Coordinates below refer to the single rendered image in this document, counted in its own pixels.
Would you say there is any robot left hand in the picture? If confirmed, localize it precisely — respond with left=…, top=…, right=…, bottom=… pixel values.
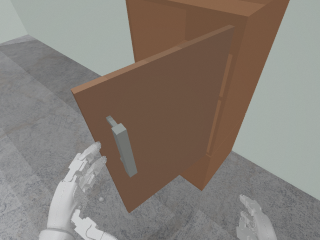
left=47, top=141, right=118, bottom=240

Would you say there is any cupboard door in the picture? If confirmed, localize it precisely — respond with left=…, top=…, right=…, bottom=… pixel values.
left=70, top=24, right=235, bottom=213

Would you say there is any robot right hand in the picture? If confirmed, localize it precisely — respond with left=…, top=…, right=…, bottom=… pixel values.
left=236, top=194, right=277, bottom=240

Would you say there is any left robot forearm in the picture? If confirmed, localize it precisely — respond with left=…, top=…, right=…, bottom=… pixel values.
left=38, top=228, right=75, bottom=240

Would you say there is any handle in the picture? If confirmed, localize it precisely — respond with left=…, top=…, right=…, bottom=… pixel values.
left=106, top=115, right=138, bottom=178

